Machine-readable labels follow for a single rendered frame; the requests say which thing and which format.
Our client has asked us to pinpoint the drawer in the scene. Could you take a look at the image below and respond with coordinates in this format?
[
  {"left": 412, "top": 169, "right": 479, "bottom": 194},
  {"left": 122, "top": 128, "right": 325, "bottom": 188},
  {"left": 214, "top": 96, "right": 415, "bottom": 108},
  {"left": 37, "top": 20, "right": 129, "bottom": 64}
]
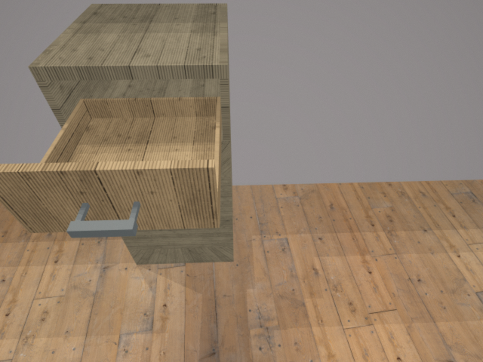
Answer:
[{"left": 0, "top": 97, "right": 222, "bottom": 233}]

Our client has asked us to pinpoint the cabinet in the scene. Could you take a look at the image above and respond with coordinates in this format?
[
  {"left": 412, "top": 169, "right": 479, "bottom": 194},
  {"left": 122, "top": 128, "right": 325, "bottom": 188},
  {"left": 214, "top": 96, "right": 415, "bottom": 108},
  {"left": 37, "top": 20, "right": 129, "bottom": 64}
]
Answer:
[{"left": 28, "top": 3, "right": 234, "bottom": 265}]

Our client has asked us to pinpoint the handle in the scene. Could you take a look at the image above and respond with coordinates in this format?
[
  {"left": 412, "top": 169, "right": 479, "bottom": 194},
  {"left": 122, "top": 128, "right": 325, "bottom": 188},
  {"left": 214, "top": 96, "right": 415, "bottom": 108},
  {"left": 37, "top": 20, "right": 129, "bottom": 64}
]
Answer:
[{"left": 66, "top": 201, "right": 140, "bottom": 238}]

